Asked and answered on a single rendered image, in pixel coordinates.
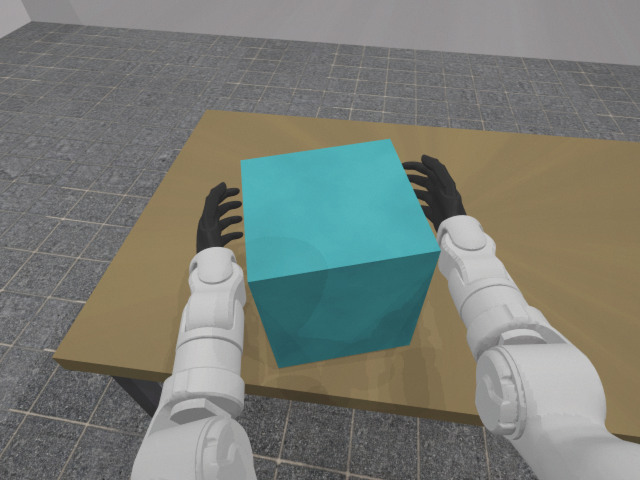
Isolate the robot left upper arm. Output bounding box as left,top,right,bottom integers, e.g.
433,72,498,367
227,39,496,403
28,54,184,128
131,415,257,480

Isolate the left robot forearm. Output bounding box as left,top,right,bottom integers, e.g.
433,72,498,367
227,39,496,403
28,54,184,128
131,247,246,478

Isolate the carton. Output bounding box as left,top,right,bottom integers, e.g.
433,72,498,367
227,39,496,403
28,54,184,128
241,139,441,368

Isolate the left robot hand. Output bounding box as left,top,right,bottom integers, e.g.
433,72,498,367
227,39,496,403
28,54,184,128
196,182,243,254

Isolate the right robot forearm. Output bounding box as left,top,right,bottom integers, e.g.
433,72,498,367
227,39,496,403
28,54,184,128
436,215,606,423

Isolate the table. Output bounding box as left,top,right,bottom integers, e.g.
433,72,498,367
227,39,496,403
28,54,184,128
52,110,640,444

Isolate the right robot hand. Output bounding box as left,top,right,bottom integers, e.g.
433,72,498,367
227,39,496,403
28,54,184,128
402,155,467,232

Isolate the robot right upper arm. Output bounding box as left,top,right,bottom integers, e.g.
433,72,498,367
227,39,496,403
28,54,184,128
475,343,640,480

